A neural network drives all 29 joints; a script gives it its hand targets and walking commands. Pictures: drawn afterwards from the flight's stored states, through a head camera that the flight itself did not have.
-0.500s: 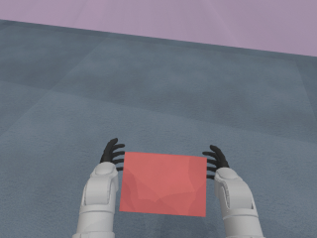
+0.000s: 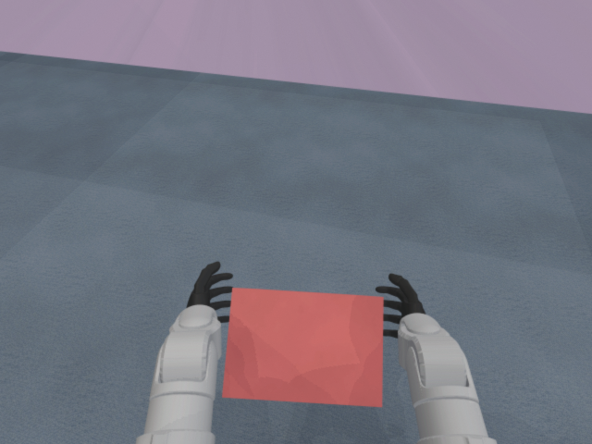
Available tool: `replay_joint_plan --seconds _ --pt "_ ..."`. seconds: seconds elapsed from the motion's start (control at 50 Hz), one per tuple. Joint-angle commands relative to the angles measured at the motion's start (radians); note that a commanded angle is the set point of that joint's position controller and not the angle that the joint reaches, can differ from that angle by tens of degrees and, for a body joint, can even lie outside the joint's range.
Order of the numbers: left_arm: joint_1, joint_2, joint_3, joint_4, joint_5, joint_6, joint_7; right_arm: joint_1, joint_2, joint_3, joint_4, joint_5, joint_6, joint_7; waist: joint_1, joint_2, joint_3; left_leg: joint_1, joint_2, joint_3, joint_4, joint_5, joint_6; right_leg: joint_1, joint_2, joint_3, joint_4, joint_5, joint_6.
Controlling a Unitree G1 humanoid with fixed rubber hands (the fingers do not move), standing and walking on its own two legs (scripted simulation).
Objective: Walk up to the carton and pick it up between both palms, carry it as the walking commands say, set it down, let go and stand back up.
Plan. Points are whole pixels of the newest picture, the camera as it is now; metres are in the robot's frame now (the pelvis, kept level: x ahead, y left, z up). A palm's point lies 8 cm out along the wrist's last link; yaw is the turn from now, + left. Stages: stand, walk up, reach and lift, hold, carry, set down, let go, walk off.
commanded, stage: carry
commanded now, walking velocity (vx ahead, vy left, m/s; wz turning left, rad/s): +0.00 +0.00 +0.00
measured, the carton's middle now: (302, 335) +0.31 +0.00 -0.07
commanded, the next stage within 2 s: none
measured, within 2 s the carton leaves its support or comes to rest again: neither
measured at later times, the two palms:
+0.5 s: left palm (209, 313) +0.29 +0.13 +0.04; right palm (421, 327) +0.27 -0.16 +0.03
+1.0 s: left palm (200, 317) +0.28 +0.14 +0.04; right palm (414, 330) +0.26 -0.15 +0.03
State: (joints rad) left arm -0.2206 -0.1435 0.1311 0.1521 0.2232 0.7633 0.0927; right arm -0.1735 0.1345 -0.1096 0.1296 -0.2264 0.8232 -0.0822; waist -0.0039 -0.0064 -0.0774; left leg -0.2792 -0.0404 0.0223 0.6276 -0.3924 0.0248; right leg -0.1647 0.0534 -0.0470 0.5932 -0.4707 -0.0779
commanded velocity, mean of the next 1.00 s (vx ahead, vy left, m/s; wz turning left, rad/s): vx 0.00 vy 0.00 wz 0.00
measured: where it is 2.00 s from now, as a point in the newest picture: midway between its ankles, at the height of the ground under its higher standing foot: outside the picture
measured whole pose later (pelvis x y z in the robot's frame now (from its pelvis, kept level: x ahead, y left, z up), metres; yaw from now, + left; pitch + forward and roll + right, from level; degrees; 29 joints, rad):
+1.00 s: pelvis -0.01 +0.00 +0.00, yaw +0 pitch +2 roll +1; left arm -0.24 -0.15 0.14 0.17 0.25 0.77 0.09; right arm -0.19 0.13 -0.11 0.15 -0.24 0.83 -0.08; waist -0.01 -0.02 -0.08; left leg -0.29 -0.03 0.03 0.63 -0.37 0.03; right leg -0.17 0.05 -0.06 0.59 -0.45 -0.07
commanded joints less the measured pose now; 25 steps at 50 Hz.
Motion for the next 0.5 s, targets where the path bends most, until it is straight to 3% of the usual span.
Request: replay_joint_plan --seconds 0.0,0.02,0.04,0.06,0.08,0.1,0.12,0.16,0.18,0.2,0.22,0.28,0.32,0.34,0.38,0.4,0.42,0.44,0.46,0.48 --pt "-0.455 -0.924 -0.588 -0.099 -0.288 -0.045 -0.287 -0.682 0.906 0.617 -0.247 0.334 -0.116 0.264 0.006 -0.061 -0.351 0.112 0.136 -0.060 0.005 0.532 0.021 0.174 -0.229 0.114 -0.020 1.028 0.059" --pt "-0.427 -0.928 -0.594 -0.094 -0.289 -0.044 -0.289 -0.667 0.907 0.624 -0.254 0.336 -0.117 0.265 0.004 -0.056 -0.360 0.134 0.134 -0.057 -0.010 0.528 0.024 0.174 -0.227 0.114 -0.021 1.026 0.060" --pt "-0.514 -0.925 -0.592 -0.114 -0.291 -0.053 -0.288 -0.747 0.909 0.620 -0.269 0.337 -0.126 0.266 0.003 -0.039 -0.359 0.138 0.132 -0.058 -0.009 0.556 0.026 0.164 -0.222 0.107 0.002 1.005 0.057" --pt "-0.502 -0.929 -0.606 -0.132 -0.299 -0.052 -0.290 -0.713 0.908 0.620 -0.271 0.334 -0.123 0.264 0.004 -0.022 -0.378 0.149 0.146 -0.062 0.009 0.607 0.032 0.154 -0.216 0.114 -0.006 0.975 0.067" --pt "-0.505 -0.915 -0.607 -0.147 -0.301 -0.053 -0.288 -0.666 0.907 0.603 -0.232 0.322 -0.118 0.265 0.002 -0.011 -0.384 0.177 0.150 -0.069 -0.027 0.589 0.033 0.142 -0.206 0.101 -0.011 0.861 0.058" --pt "-0.481 -0.923 -0.609 -0.124 -0.297 -0.048 -0.288 -0.629 0.911 0.597 -0.211 0.310 -0.115 0.261 0.003 -0.020 -0.397 0.169 0.165 -0.089 0.006 0.677 0.047 0.152 -0.204 0.098 -0.013 0.867 0.071" --pt "-0.499 -0.918 -0.613 -0.155 -0.297 -0.051 -0.285 -0.665 0.906 0.601 -0.235 0.326 -0.119 0.265 0.003 0.010 -0.376 0.183 0.156 -0.067 -0.018 0.660 0.040 0.126 -0.193 0.090 -0.005 0.806 0.060" --pt "-0.483 -0.920 -0.604 -0.122 -0.285 -0.046 -0.282 -0.652 0.903 0.593 -0.203 0.317 -0.118 0.270 0.000 0.037 -0.384 0.201 0.172 -0.096 -0.003 0.691 0.048 0.109 -0.194 0.102 -0.012 0.764 0.058" --pt "-0.478 -0.926 -0.619 -0.128 -0.297 -0.042 -0.286 -0.656 0.895 0.598 -0.238 0.320 -0.117 0.266 0.003 0.023 -0.359 0.180 0.172 -0.088 -0.008 0.693 0.043 0.102 -0.187 0.094 -0.023 0.755 0.058" --pt "-0.486 -0.929 -0.611 -0.118 -0.292 -0.043 -0.285 -0.675 0.893 0.597 -0.232 0.318 -0.118 0.267 0.002 0.016 -0.379 0.197 0.174 -0.090 0.000 0.706 0.047 0.098 -0.189 0.099 -0.022 0.760 0.057" --pt "-0.490 -0.916 -0.591 -0.109 -0.282 -0.047 -0.285 -0.703 0.900 0.603 -0.235 0.323 -0.118 0.267 0.006 -0.025 -0.373 0.151 0.160 -0.065 0.036 0.636 0.038 0.139 -0.198 0.101 -0.036 0.843 0.066" --pt "-0.447 -0.916 -0.586 -0.091 -0.279 -0.044 -0.284 -0.658 0.898 0.614 -0.234 0.323 -0.115 0.264 -0.001 -0.069 -0.390 0.104 0.134 -0.056 -0.015 0.461 0.027 0.211 -0.213 0.114 -0.028 1.031 0.045" --pt "-0.506 -0.927 -0.591 -0.103 -0.279 -0.048 -0.287 -0.731 0.894 0.616 -0.256 0.335 -0.122 0.269 -0.003 -0.046 -0.350 0.102 0.142 -0.058 -0.023 0.476 0.023 0.178 -0.218 0.122 -0.040 1.052 0.060" --pt "-0.485 -0.930 -0.589 -0.096 -0.274 -0.048 -0.290 -0.732 0.900 0.627 -0.264 0.341 -0.123 0.272 -0.001 -0.030 -0.357 0.116 0.140 -0.060 -0.022 0.484 0.023 0.176 -0.217 0.119 -0.037 1.005 0.061" --pt "-0.433 -0.922 -0.589 -0.093 -0.272 -0.039 -0.288 -0.678 0.895 0.617 -0.251 0.331 -0.115 0.269 0.002 -0.005 -0.381 0.167 0.162 -0.080 -0.015 0.618 0.037 0.156 -0.202 0.107 -0.029 0.897 0.068" --pt "-0.514 -0.915 -0.586 -0.103 -0.274 -0.045 -0.288 -0.710 0.893 0.596 -0.226 0.319 -0.119 0.267 -0.001 0.004 -0.372 0.148 0.162 -0.076 -0.005 0.604 0.032 0.160 -0.200 0.101 -0.039 0.864 0.070" --pt "-0.475 -0.907 -0.579 -0.096 -0.268 -0.045 -0.286 -0.705 0.888 0.607 -0.238 0.324 -0.121 0.264 -0.001 0.010 -0.374 0.152 0.158 -0.076 -0.001 0.589 0.032 0.162 -0.202 0.108 -0.044 0.859 0.070" --pt "-0.455 -0.917 -0.595 -0.117 -0.276 -0.047 -0.286 -0.666 0.902 0.623 -0.246 0.332 -0.118 0.265 0.000 -0.032 -0.371 0.140 0.161 -0.081 0.008 0.602 0.041 0.171 -0.201 0.097 -0.043 0.910 0.073" --pt "-0.505 -0.920 -0.600 -0.135 -0.281 -0.049 -0.284 -0.695 0.900 0.614 -0.244 0.331 -0.119 0.266 -0.002 -0.018 -0.369 0.130 0.156 -0.062 -0.006 0.571 0.035 0.177 -0.205 0.103 -0.036 0.937 0.067" --pt "-0.460 -0.932 -0.592 -0.090 -0.278 -0.044 -0.286 -0.722 0.891 0.627 -0.276 0.338 -0.122 0.262 0.001 -0.042 -0.354 0.105 0.144 -0.048 0.017 0.524 0.026 0.179 -0.214 0.114 -0.043 1.008 0.072"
